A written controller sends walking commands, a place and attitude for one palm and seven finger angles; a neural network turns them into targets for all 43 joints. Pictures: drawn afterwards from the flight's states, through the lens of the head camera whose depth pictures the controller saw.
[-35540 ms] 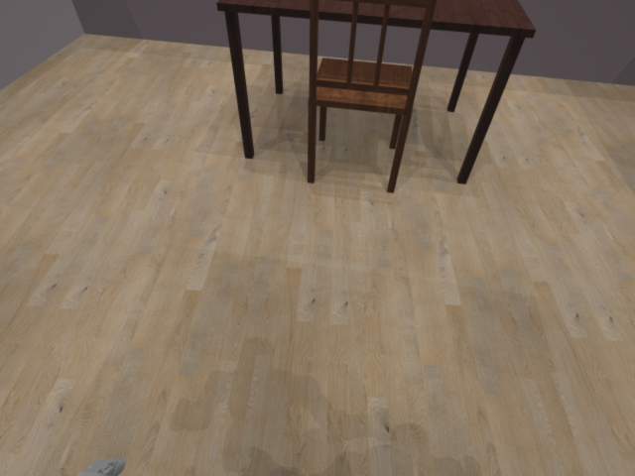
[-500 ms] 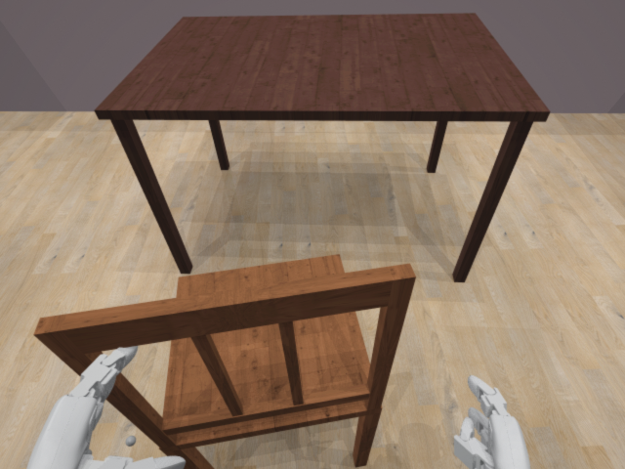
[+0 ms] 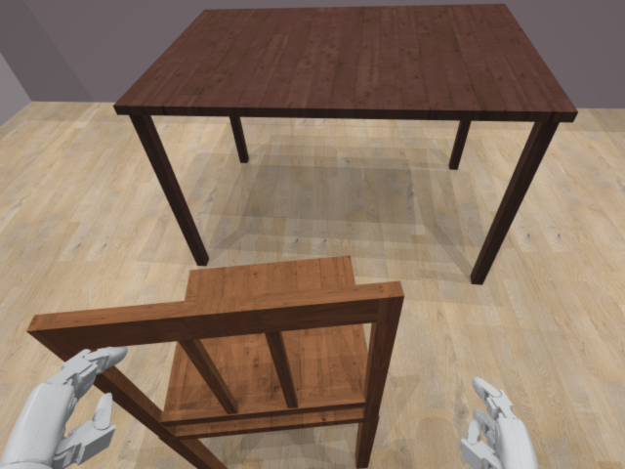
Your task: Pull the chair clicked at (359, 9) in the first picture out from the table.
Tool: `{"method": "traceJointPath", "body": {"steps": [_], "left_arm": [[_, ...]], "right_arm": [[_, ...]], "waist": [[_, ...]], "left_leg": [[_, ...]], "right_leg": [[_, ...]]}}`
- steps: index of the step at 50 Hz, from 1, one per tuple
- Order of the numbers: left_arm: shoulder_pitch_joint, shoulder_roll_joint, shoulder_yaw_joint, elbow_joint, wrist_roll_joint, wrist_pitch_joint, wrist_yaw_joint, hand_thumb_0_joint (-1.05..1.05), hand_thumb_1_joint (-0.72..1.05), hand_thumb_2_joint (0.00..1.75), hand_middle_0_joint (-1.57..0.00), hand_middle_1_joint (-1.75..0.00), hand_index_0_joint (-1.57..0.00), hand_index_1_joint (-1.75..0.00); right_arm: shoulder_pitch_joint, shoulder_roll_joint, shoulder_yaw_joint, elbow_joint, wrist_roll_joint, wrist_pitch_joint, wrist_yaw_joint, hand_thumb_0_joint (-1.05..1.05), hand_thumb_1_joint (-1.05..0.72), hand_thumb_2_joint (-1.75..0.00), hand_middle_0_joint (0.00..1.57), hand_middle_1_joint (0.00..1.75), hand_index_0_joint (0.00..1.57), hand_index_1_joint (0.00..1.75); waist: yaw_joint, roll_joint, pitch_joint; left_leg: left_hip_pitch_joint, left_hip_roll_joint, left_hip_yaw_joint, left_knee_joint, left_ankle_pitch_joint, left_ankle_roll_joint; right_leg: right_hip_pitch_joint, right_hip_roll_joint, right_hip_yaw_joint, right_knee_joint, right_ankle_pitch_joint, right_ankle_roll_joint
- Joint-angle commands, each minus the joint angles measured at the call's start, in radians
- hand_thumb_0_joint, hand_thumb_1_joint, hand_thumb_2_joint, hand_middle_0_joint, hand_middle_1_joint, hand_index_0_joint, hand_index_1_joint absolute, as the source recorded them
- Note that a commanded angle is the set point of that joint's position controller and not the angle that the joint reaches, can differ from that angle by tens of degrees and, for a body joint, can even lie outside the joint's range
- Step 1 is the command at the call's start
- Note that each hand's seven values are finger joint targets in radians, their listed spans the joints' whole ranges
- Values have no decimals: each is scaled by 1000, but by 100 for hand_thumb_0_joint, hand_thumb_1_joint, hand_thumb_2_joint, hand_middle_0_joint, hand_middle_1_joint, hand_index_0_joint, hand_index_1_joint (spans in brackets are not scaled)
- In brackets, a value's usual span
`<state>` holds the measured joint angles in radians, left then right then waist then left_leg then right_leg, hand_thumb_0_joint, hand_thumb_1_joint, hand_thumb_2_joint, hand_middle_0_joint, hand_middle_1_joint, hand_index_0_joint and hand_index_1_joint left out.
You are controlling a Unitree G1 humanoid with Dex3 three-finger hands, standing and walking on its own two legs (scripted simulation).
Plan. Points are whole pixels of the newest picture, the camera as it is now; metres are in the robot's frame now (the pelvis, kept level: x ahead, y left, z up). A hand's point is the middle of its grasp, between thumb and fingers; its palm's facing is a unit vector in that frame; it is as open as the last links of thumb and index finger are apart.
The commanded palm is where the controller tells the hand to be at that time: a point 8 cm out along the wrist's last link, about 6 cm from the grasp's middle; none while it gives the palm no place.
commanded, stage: draw the hand back to the body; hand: left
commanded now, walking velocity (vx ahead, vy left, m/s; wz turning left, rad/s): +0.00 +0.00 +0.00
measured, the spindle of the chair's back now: (213, 378) +0.25 +0.20 -0.09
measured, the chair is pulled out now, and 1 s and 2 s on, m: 0.57 0.57 0.57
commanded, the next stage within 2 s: step back with the hand held close in 0.24 s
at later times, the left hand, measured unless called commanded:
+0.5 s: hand (15, 325) +0.18 +0.28 +0.20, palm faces +0.53 -0.71 -0.47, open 6.9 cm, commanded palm +0.11 +0.30 +0.19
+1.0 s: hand out of the picture +0.10 +0.31 +0.16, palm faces +0.45 -0.77 -0.46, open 7.4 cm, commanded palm +0.04 +0.34 +0.19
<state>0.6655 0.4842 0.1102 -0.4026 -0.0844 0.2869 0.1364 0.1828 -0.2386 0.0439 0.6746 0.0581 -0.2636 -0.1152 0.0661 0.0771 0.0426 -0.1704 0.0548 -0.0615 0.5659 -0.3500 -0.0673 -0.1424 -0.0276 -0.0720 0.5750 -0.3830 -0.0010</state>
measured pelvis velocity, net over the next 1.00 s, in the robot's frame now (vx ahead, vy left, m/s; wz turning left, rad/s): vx -0.11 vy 0.04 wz -0.04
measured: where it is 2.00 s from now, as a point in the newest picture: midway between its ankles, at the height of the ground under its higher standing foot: outside the picture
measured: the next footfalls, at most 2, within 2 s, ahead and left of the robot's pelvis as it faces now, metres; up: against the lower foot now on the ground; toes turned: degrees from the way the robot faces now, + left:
right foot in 1.72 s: -0.20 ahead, -0.08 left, +0.00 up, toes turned +1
left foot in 1.96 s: -0.24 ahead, +0.16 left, +0.00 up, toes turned +4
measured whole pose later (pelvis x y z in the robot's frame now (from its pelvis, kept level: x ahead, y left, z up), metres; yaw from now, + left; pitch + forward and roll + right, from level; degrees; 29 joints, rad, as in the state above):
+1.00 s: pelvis -0.11 +0.04 +0.00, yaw -2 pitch -1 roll -1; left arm 0.54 0.38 0.40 -0.47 -0.04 -0.15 0.18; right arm 0.21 -0.21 0.01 0.62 0.02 -0.10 -0.10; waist 0.02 0.04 0.02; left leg -0.38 0.04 0.00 0.61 -0.27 0.00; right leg -0.33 -0.04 -0.02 0.51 -0.17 0.04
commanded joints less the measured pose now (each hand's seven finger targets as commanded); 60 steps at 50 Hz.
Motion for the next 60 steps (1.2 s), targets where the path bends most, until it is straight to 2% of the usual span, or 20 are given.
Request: {"method": "traceJointPath", "body": {"steps": [1, 13, 18, 19, 20, 22, 24, 27, 31, 33, 36, 38, 43, 47, 49, 51, 53, 54, 56, 60], "left_arm": [[-299, 253, 396, -573, 28, -278, 112, 0, 90, 90, -20, -30, -20, -30], [-310, 240, 387, -532, 34, -288, 108, 0, 90, 90, -20, -30, -20, -30], [-354, 136, 344, -374, 35, -323, 83, 0, 90, 90, -20, -30, -20, -30], [-537, 304, 497, -288, 8, -374, 58, 0, 90, 90, -20, -30, -20, -30], [-465, 193, 440, -153, 20, -375, 36, 0, 90, 90, -20, -30, -20, -30], [-306, 57, 359, -8, 28, -383, 3, 0, 90, 90, -20, -30, -20, -30], [-120, -22, 319, 37, 32, -395, -16, 0, 90, 90, -20, -30, -20, -30], [-75, 43, 375, -90, 42, -415, -13, 0, 90, 90, -20, -30, -20, -30], [-82, 140, 462, -274, 37, -453, 12, 0, 90, 90, -20, -30, -20, -30], [-114, 194, 498, -356, 36, -472, 28, 0, 90, 90, -20, -30, -20, -30], [-93, 165, 486, -372, 32, -490, 40, 0, 90, 90, -20, -30, -20, -30], [-83, 153, 479, -332, 32, -493, 43, 0, 90, 90, -20, -30, -20, -30], [-109, 98, 430, -244, 41, -495, 49, 0, 90, 90, -20, -30, -20, -30], [-191, 86, 390, -248, 54, -494, 54, 0, 90, 90, -20, -30, -20, -30], [-221, 100, 391, -289, 57, -499, 61, 0, 90, 90, -20, -30, -20, -30], [-228, 116, 413, -321, 57, -504, 66, 0, 90, 90, -20, -30, -20, -30], [-210, 153, 454, -356, 61, -517, 72, 0, 90, 90, -20, -30, -20, -30], [-193, 129, 451, -361, 58, -525, 71, 0, 90, 90, -20, -30, -20, -30], [-166, 121, 457, -362, 57, -538, 64, 0, 90, 90, -20, -30, -20, -30], [-127, 107, 463, -306, 55, -546, 50, 0, 90, 90, -20, -30, -20, -30]], "right_arm": [[-99, -83, -38, -147, -2, -62, -4, 0, -90, -90, 20, 30, 20, 30], [-112, -83, -37, -137, -3, -74, -7, 0, -90, -90, 20, 30, 20, 30], [-130, -90, -42, -139, -17, -54, -6, 0, -90, -90, 20, 30, 20, 30], [-60, -133, -78, -168, -7, 10, -3, 0, -90, -90, 20, 30, 20, 30], [-65, -102, -77, -154, -15, 44, 8, 0, -90, -90, 20, 30, 20, 30], [-85, -89, -79, -170, -22, 95, 30, 0, -90, -90, 20, 30, 20, 30], [-101, -86, -88, -195, -21, 140, 48, 0, -90, -90, 20, 30, 20, 30], [-138, -89, -108, -227, -21, 193, 55, 0, -90, -90, 20, 30, 20, 30], [-160, -74, -102, -262, -22, 204, 32, 0, -90, -90, 20, 30, 20, 30], [-157, -78, -100, -254, -19, 194, 17, 0, -90, -90, 20, 30, 20, 30], [-137, -81, -96, -254, -26, 169, 5, 0, -90, -90, 20, 30, 20, 30], [-125, -86, -100, -234, -25, 154, 0, 0, -90, -90, 20, 30, 20, 30], [-98, -103, -105, -213, -26, 123, -4, 0, -90, -90, 20, 30, 20, 30], [-69, -99, -96, -211, -42, 108, -1, 0, -90, -90, 20, 30, 20, 30], [-65, -98, -88, -201, -47, 101, -4, 0, -90, -90, 20, 30, 20, 30], [-72, -97, -83, -207, -49, 95, -5, 0, -90, -90, 20, 30, 20, 30], [-82, -106, -89, -213, -42, 89, -11, 0, -90, -90, 20, 30, 20, 30], [-78, -100, -86, -225, -41, 84, -10, 0, -90, -90, 20, 30, 20, 30], [-79, -102, -90, -231, -38, 74, -5, 0, -90, -90, 20, 30, 20, 30], [-73, -103, -99, -225, -37, 63, 1, 0, -90, -90, 20, 30, 20, 30]], "waist": [[-4, 126, -255], [-5, 128, -212], [-27, 10, -134], [-41, -94, 32], [-59, -176, 14], [-65, -224, -8], [-57, -107, -63], [-48, -172, -123], [-41, -114, -161], [-40, 11, -174], [-34, 114, -194], [-40, 128, -186], [-52, 41, -90], [-61, -126, -34], [-65, -97, -59], [-61, -46, -82], [-56, 78, -104], [-56, 109, -115], [-52, 129, -121], [-55, 96, -90]], "left_leg": [[93, -18, 58, -34, 469, 67], [63, -19, 59, -43, 338, 67], [68, -16, 60, -45, 267, 75], [-16, 3, 44, -22, 219, 87], [-11, -8, 54, 6, 179, 80], [-24, -12, 57, 24, 190, 82], [-32, 16, 55, -42, 269, 91], [-64, 34, 49, -55, 367, 92], [-60, 46, 40, -107, 390, 93], [-58, 68, 22, -153, 395, 98], [-106, 96, 0, -179, 356, 107], [-150, 99, -3, -193, 253, 110], [-304, 79, -8, -204, -143, 108], [-219, 14, 17, -65, -188, 88], [-176, 15, 9, -57, -152, 90], [-212, 40, -30, -134, -164, 96], [-304, 86, -83, -237, -237, 116], [-352, 104, -101, -261, -261, 125], [-395, 121, -116, -266, -250, 132], [-473, 124, -97, -238, -303, 138]], "right_leg": [[41, -37, -17, -42, 515, -11], [-1, -38, -1, -68, 396, -16], [-43, -36, 17, -112, 355, -7], [-149, -80, 160, -203, 453, -17], [-124, -114, 155, -225, 497, -25], [-100, -140, 134, -223, 523, -28], [-54, -126, 106, -189, 509, -16], [-9, -118, 95, -161, 530, -14], [-17, -98, 79, -134, 459, -6], [-14, -79, 72, -115, 400, 6], [9, -52, 57, -72, 309, 17], [19, -50, 60, -68, 264, 16], [-28, -50, 97, -119, 101, 11], [-259, -95, 179, -277, -173, -16], [-278, -103, 166, -267, -141, -26], [-220, -69, 126, -214, -109, -3], [-98, -27, 91, -114, -59, 13], [-42, -12, 78, -57, -19, 14], [10, 5, 68, 8, 65, 15], [19, 9, 84, 25, 60, 15]]}}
